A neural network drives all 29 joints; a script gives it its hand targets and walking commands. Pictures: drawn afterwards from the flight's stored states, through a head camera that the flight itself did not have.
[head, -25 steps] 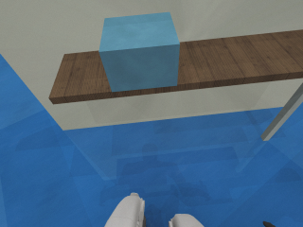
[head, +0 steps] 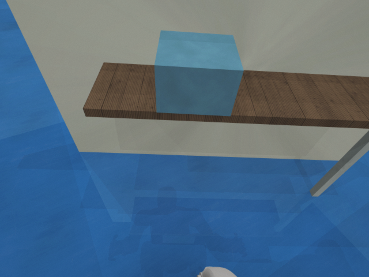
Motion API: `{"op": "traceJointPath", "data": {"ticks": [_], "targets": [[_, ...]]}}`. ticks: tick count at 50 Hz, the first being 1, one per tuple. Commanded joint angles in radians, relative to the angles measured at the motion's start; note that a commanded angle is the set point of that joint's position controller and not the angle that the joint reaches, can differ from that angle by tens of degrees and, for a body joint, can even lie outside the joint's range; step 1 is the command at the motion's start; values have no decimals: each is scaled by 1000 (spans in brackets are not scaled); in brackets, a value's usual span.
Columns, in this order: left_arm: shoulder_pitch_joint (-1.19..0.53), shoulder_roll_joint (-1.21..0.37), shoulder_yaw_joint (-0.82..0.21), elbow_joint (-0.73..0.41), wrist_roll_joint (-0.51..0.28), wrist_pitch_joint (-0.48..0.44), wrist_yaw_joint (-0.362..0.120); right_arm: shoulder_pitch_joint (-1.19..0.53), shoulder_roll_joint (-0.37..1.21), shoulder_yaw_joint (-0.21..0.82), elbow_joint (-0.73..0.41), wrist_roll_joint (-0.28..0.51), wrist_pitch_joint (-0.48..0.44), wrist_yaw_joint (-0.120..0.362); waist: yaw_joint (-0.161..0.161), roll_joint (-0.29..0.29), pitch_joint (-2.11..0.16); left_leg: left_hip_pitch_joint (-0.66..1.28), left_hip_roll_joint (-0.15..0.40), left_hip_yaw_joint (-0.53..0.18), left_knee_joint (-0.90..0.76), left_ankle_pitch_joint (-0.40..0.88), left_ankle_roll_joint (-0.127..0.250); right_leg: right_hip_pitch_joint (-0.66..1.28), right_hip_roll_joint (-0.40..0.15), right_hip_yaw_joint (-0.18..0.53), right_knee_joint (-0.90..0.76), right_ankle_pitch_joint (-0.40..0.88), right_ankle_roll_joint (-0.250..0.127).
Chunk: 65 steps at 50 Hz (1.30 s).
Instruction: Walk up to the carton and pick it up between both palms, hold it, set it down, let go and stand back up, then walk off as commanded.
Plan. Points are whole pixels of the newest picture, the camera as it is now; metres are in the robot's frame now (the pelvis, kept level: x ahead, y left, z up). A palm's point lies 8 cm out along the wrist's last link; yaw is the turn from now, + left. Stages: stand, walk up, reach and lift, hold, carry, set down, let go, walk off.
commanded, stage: walk off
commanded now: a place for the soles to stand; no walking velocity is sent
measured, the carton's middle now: (195, 73) +0.78 -0.05 +0.02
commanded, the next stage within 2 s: stand in 1.36 s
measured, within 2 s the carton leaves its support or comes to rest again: neither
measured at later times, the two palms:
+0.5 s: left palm out of the picture +0.15 +0.26 -0.12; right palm (342, 273) +0.16 -0.37 -0.10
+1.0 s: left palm out of the picture +0.15 +0.23 -0.10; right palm out of the picture +0.07 -0.39 -0.13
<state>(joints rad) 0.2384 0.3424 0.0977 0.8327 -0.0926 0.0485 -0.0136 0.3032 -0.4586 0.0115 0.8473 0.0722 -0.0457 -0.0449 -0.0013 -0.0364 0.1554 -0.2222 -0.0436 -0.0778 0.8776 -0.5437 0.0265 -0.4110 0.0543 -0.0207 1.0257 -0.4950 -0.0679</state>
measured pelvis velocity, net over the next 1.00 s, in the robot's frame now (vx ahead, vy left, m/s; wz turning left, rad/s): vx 0.01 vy -0.07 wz -0.08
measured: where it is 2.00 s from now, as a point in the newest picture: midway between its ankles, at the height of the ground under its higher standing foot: outside the picture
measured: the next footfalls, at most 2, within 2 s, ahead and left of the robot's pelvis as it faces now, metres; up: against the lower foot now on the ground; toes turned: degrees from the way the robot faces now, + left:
right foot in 0.22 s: +0.12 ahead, -0.13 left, +0.00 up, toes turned -1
left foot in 0.52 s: +0.18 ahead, +0.09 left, +0.00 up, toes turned -6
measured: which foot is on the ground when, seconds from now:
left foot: down 0.00-0.24, up 0.26-0.50, down 0.52-0.88, up 0.90-1.00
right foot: up 0.00-0.20, down 0.22-0.60, up 0.62-0.84, down 0.86-1.00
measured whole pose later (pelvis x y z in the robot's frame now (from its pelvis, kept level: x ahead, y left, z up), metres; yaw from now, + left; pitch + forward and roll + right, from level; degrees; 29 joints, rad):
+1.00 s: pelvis +0.01 -0.07 -0.01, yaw -4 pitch -8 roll +2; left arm 0.13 0.37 0.05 0.83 -0.09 0.00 0.03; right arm 0.19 -0.43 0.01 0.84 0.07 0.03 -0.04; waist 0.00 0.00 0.25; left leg -0.50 -0.08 -0.15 1.16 -0.48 -0.02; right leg -0.38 0.06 0.00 0.98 -0.47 -0.07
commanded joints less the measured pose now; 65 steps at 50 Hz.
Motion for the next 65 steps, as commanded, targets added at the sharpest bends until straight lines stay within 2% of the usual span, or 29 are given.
{"op": "traceJointPath", "data": {"ticks": [1,3,7,9,10,11,12,13,18,23,24,27,28,30,31,37,39,41,42,43,44,46,48,52,54,58,59,60,65], "targets": [[-40,274,41,-104,138,-51,2,51,-248,-133,-39,-89,-41,-18,-21,143,-35,137,287,-425,-362,546,170,-308,-30,174,77,-29,27],[-83,275,45,-118,137,-60,3,63,-258,-135,-33,-86,-44,-15,-40,188,-37,101,313,-458,-389,437,202,-291,-20,171,109,-46,34],[-125,264,30,-140,135,-70,6,73,-232,-134,-27,-88,-41,-23,-43,189,-58,173,294,-406,-287,743,175,-299,-57,121,-27,-30,16],[-69,252,32,-125,132,-86,19,-26,-253,-128,-49,-90,-33,-13,43,188,-65,11,252,-253,-159,786,178,-68,-70,90,-252,67,-8],[57,256,39,-75,122,-94,19,-88,-219,-116,-71,-88,-30,-12,123,89,-142,-181,164,-74,6,833,117,261,-59,34,-413,223,-25],[228,312,63,-46,129,-96,36,-125,-167,-102,-93,-81,-29,-11,217,-55,-220,-371,65,-13,318,695,39,506,-173,254,-457,381,-81],[267,393,77,-54,121,-109,36,-94,-141,-102,-116,-71,-33,-13,183,-198,-225,-483,-90,0,537,59,0,503,-383,652,-546,626,-162],[200,395,56,-47,103,-104,35,-103,-178,-111,-100,-83,-27,-26,140,-72,-196,-494,-56,-33,528,-88,10,430,-435,796,-594,642,-221],[65,288,5,-50,108,-124,55,-118,-163,-111,-57,-90,-17,-6,81,43,-85,-421,27,-99,266,-58,13,325,-366,505,-476,918,-122],[33,288,10,-72,105,-104,65,-77,-163,-115,-31,-86,6,-7,59,-136,-151,-394,47,-46,113,0,7,378,-329,445,-437,989,-65],[19,281,9,-94,107,-93,66,-68,-173,-117,-25,-85,4,-11,69,-93,-133,-339,62,-40,43,26,5,315,-334,444,-408,1074,-70],[-67,282,10,-108,100,-71,61,19,-192,-121,-21,-94,-7,-10,-11,-23,-201,-10,92,-71,-188,529,62,81,-204,249,-217,944,-6],[-76,255,7,-122,93,-70,58,-7,-245,-145,-36,-112,-4,-10,-30,54,-189,68,180,-241,-198,750,138,-12,-85,198,-109,789,53],[-66,247,4,-121,102,-53,62,-5,-240,-137,-44,-100,-6,-12,-30,126,-285,137,365,-469,-273,1051,290,-90,54,140,188,-86,63],[-81,242,6,-107,99,-48,66,-16,-221,-128,-54,-90,-6,-12,-22,119,-224,138,365,-486,-296,1047,297,-125,57,198,199,-233,29],[-72,285,13,-83,105,-52,47,-142,-199,-124,-104,-97,7,-21,-9,200,-111,-67,335,-424,-324,736,263,-125,38,171,198,-170,25],[-64,271,28,-85,109,-54,41,-151,-203,-128,-96,-97,14,-21,-5,266,-93,-116,354,-419,-346,660,269,-86,-17,116,75,-188,25],[-55,246,24,-64,110,-77,28,-175,-206,-129,-116,-106,30,-16,32,180,-66,-196,272,-256,-241,680,179,55,-41,72,-291,-21,18],[4,256,26,-55,120,-87,36,-212,-186,-121,-107,-102,34,-6,81,165,-100,-328,171,-115,-38,576,92,248,-119,213,-499,182,17],[35,346,34,-50,130,-86,42,-204,-134,-117,-124,-87,38,-6,77,-155,-124,-478,5,-9,233,163,24,272,-312,535,-567,488,-11],[7,406,43,-81,118,-83,40,-169,-146,-115,-113,-83,47,-20,62,-121,-116,-519,-75,-61,294,-96,-4,230,-394,658,-624,612,3],[-66,363,36,-82,119,-67,55,-156,-191,-130,-63,-86,69,-19,60,-83,-19,-438,-73,-166,356,-1,1,42,-352,592,-705,181,79],[-140,311,37,-95,119,-67,56,-81,-218,-142,-22,-78,72,-11,10,-61,-20,-451,-36,-150,369,105,-5,93,-290,501,-687,25,108],[-132,316,48,-96,125,-86,51,-33,-228,-143,-24,-79,68,-9,18,-103,-89,-430,-25,-146,363,91,-21,201,-309,489,-647,91,70],[-92,311,45,-83,124,-88,53,-58,-233,-133,-17,-86,69,8,48,-89,-50,-416,-11,-144,269,118,-24,193,-278,509,-696,-37,141],[-144,339,61,-61,123,-86,46,-16,-257,-138,27,-87,67,20,19,-119,-27,-343,5,-113,248,46,-31,71,-312,506,-752,-383,40],[-149,336,61,-76,133,-89,42,-44,-241,-135,11,-93,58,16,25,-142,-1,-320,23,-118,234,19,-17,30,-340,537,-742,-337,-21],[-141,332,47,-81,132,-89,42,-27,-245,-129,16,-96,57,21,22,-68,-19,-322,20,-128,245,6,-12,10,-339,552,-758,-360,-16],[-142,357,54,-75,139,-92,32,16,-228,-124,17,-95,33,31,-9,-135,-63,-236,67,-55,-28,-74,28,60,-337,484,-657,-173,-72]]}}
